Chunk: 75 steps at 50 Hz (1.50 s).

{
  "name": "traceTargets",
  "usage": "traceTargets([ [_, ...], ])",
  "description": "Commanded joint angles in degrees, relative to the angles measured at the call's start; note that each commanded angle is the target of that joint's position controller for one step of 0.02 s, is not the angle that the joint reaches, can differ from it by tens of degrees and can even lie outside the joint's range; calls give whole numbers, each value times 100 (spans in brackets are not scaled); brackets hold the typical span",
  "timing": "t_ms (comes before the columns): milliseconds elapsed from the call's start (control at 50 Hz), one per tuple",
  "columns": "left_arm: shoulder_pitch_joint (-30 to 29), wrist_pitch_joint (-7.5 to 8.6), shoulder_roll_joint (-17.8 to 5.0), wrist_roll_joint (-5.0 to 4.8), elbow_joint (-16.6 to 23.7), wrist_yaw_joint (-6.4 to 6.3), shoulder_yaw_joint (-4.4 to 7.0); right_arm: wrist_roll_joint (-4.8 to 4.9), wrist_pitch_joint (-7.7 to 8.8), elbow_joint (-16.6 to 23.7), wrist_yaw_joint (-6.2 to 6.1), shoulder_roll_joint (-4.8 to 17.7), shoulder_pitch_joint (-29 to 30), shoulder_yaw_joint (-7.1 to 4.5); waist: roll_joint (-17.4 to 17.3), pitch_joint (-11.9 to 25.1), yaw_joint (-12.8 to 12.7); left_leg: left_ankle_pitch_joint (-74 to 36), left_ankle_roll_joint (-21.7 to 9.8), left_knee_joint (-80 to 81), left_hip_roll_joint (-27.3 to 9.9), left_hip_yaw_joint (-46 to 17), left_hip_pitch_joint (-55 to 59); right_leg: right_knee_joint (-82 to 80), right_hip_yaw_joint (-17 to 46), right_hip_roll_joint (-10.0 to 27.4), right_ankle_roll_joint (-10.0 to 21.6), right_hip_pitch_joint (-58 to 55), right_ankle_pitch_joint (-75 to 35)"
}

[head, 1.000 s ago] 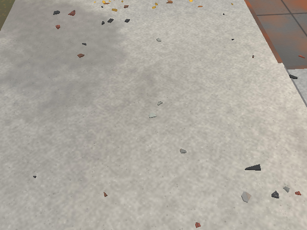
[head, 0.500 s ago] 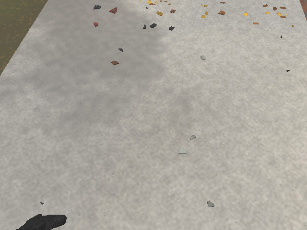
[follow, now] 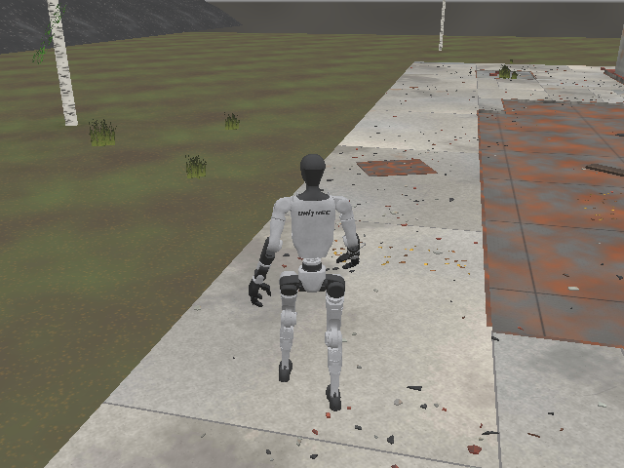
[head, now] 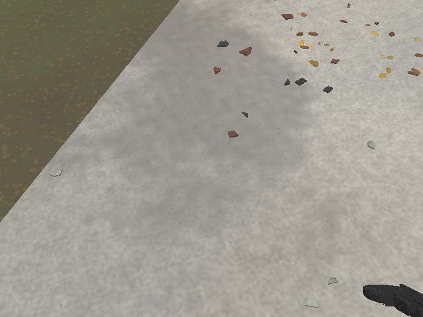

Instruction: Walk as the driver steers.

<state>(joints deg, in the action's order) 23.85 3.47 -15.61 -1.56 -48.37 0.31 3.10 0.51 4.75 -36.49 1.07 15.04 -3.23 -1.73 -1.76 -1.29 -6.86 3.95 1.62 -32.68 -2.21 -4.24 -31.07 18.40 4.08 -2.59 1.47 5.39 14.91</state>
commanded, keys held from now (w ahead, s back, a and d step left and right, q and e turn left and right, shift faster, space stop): w+e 0.60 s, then w+q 0.26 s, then no key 0.14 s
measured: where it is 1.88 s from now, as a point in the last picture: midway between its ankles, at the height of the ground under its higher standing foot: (310, 266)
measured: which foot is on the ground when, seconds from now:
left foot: up 0.00-0.06, down 0.08-0.56, up 0.58-1.00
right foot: down 0.00-0.08, up 0.10-0.54, down 0.56-1.00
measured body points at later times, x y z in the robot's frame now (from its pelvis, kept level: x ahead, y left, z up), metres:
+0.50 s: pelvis +0.25 -0.01 -0.01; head +0.28 -0.03 +0.44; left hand +0.53 +0.15 -0.09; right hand +0.18 -0.30 -0.14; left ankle +0.15 +0.14 -0.74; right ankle +0.37 -0.18 -0.71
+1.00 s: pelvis +0.50 -0.13 -0.01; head +0.52 -0.15 +0.44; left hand +0.65 +0.11 -0.12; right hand +0.57 -0.42 -0.11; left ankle +0.73 -0.06 -0.70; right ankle +0.37 -0.17 -0.74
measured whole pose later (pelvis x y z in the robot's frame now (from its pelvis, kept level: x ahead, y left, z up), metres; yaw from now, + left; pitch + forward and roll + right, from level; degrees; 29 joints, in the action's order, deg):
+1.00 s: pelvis +0.50 -0.13 -0.01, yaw -19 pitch +1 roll -2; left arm 16.9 3.8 -15.0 0.2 -46.2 0.0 2.5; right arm 0.0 4.1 -44.4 2.1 15.4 -7.8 -2.4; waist -2.8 -1.6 -2.9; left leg -7.4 0.0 -33.8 -4.8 -1.2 -36.6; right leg 13.3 -4.8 -4.8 3.8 -1.7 16.3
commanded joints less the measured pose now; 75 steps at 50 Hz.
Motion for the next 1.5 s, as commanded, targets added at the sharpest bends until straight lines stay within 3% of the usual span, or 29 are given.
traceTargets([
  [20, -201, 11, -1084, -39, 355, -65, 264, 47, 159, 425, 20, 587, 178, -201, 766, 73, 442, -159, -80, 492, 178, 100, 1000, -301, 1348, 1372, 854, 456, -933],
  [60, -247, -14, -914, 3, 378, -80, 214, 8, 178, 221, -39, 799, -513, -333, 718, 373, 850, 0, -301, 800, 129, 166, 2221, 414, 1237, 1061, 603, 752, -1114],
  [80, -370, 11, -601, 72, 491, -63, 105, -88, 184, 127, -102, 1091, -1293, -436, 370, 947, 1254, 215, -613, 747, -600, -481, 3414, 1704, 934, 702, 382, 1345, -754],
  [100, 58, 87, -120, 109, 671, -78, -39, -160, 97, 47, -144, 1595, -1917, -555, -1034, 1695, 1248, 595, -1239, 923, -1915, -2268, 5085, 3595, 161, 16, 22, 2931, 1179],
  [120, 233, 128, -431, -65, 728, -89, 13, -106, 44, -120, -97, 1429, -2111, -540, -1604, 1776, 1213, 2035, -1699, 1460, -2331, -3736, 5061, 4748, 233, 156, -47, 3917, 1933],
  [140, -109, 105, -853, -121, 696, -97, 136, -54, 54, -93, -87, 999, -1830, -423, -914, 1022, 1242, 2426, -1528, 1621, -2061, -3158, 4465, 5197, 383, 445, -50, 4192, 1464],
  [200, -600, -28, -719, -2, 767, -64, 189, -111, 79, -138, -56, 467, -1019, -255, -546, 108, 868, 914, -1210, 2032, -1385, -1356, 2976, 4871, 257, 857, -130, 3790, 438],
  [340, -1218, -159, -293, 33, 1129, 93, 70, -98, 162, -464, -120, 836, -937, -419, -201, -83, 775, -706, -1234, 2480, -1240, 342, 2536, 3358, 43, 971, -269, 3475, -1039],
  [480, -2285, -165, -409, 34, 1623, 304, 59, 82, 4, -788, -152, 1235, -1353, -544, -105, -349, 1036, -1130, -915, 2188, -1433, 1129, 3242, 1906, -478, 753, 123, 3148, -1169],
  [520, -2111, -195, -583, 64, 1681, 319, 151, 124, -75, -812, -172, 1413, -1355, -594, -260, -100, 833, -2858, -788, 1460, -1428, 1349, 3474, 1813, -808, 419, 354, 2583, -565],
  [560, -660, -244, -1057, 46, 1322, 246, 442, 141, -155, -788, -212, 1375, -1326, -559, -154, 725, 24, -3807, -515, -597, -1119, 1683, 2908, 1434, -1028, -113, 718, 461, -685],
  [580, 212, -311, -1582, 3, 1143, 116, 628, -54, -127, -676, -221, 1048, -1506, -420, 678, 1272, -236, -1618, -229, -2495, -831, 1722, 1395, 1342, 351, 710, 1095, -1293, -824],
  [600, -127, -232, -2085, -18, 1281, 123, 628, -201, 29, -336, -143, 358, -1951, -180, 1877, 1899, 495, 3080, 66, -4249, 362, 859, -849, 464, 3759, 2006, 2157, -2697, 609],
  [620, -18, -147, -1445, 19, 1371, 154, 452, 53, 191, -415, -67, 916, -1384, -270, 1013, 2150, 6, 2917, -57, -4658, 137, -80, -1340, -149, 4090, 2218, 2018, -2689, 1050],
  [640, -181, -73, -1144, 78, 1263, 166, 354, 240, 252, -351, -33, 1077, -1057, -312, 816, 1327, 26, 2360, -193, -4503, -115, 40, -1629, -176, 3181, 2103, 1741, -2048, 543],
  [680, -901, -14, -808, 128, 1293, 149, 231, 61, 237, -484, -108, 979, -987, -300, 380, 616, 461, 1554, -223, -3684, -596, 89, -1018, -187, 1865, 1685, 1395, -502, -865],
  [800, -1003, 225, -759, 237, 981, 89, 195, 39, -133, -648, -121, 653, -1049, -252, 400, 136, 711, 266, -3, -2672, -721, -2, -768, -964, 384, 1420, 1272, 418, -2066],
  [980, -577, 44, -860, 158, 383, -80, 163, -64, 51, -303, 153, 330, 25, -111, 437, -139, 331, -1285, -198, 59, -107, 485, -213, -534, -583, 1309, 806, -318, -3682],
  [1060, -859, -116, -972, 82, 274, -138, 197, -154, 90, -546, 183, 750, -953, -274, 589, 473, 980, -768, -584, 687, 330, 647, 898, 981, -469, 1274, 541, -898, -5004],
  [1080, -717, -108, -884, 145, 276, -144, 158, -193, 107, -643, 116, 1079, -1376, -364, 266, 945, 1136, -2752, -780, 732, 20, 374, 1993, 1957, -654, 910, 259, -503, -4374],
  [1100, -72, -18, -486, 299, 331, -87, 14, -323, 54, -671, 39, 1487, -1733, -408, -700, 1892, 912, -5202, -1652, 25, -1361, -1081, 4274, 3844, -694, 377, -112, 1274, -1516],
  [1120, 384, -12, -222, 227, 66, 0, -100, -245, -25, -724, -8, 935, -1801, -247, -1170, 2826, 876, -5693, -2513, 206, -2249, -2370, 5064, 5170, -90, -133, -396, 2080, 2490],
  [1140, 5, -49, -796, 49, 41, 37, 49, -118, -102, -676, 20, 767, -1660, -195, -499, 2680, 1085, -4421, -2339, 486, -1953, -2093, 4513, 5441, 436, 141, -378, 2192, 2544],
  [1160, -545, -122, -821, -47, 221, 9, 67, -68, -151, -609, 16, 736, -1122, -184, -273, 1825, 986, -3195, -2033, 758, -1694, -1581, 3768, 5310, 232, 383, -379, 2551, 2314],
  [1220, -658, -458, -554, 109, 162, -181, 60, -159, -245, -574, -7, 588, -138, -136, -361, 588, 494, -698, -1501, 1661, -1047, -781, 1342, 3708, -104, 682, -491, 1718, 1533],
  [1320, -435, -525, -387, 194, -100, -267, 26, -173, -295, -741, -90, 578, 25, -147, -512, 879, 462, 666, -1370, 1833, -868, -396, 905, 2080, -320, 606, -433, 540, 16],
  [1400, -748, -479, -526, 368, -16, -255, 38, -160, -366, -1006, -103, 299, -134, -24, -151, 226, 517, 2803, -537, 1566, -334, -181, 536, 636, 27, 887, -80, 341, -348],
  [1420, -978, -466, -920, 281, -37, -285, 128, -158, -384, -1030, -111, 335, -372, -58, 515, -52, 866, 2422, -343, 1391, 32, 149, 895, 482, 151, 931, 71, 1118, 675],
  [1500, -1232, -224, -412, 268, -183, -228, 11, -157, -439, -1246, -214, 391, -384, -82, 803, -54, 847, 988, -353, 812, 64, 310, 1963, 160, 56, 749, -170, 1692, 657],
])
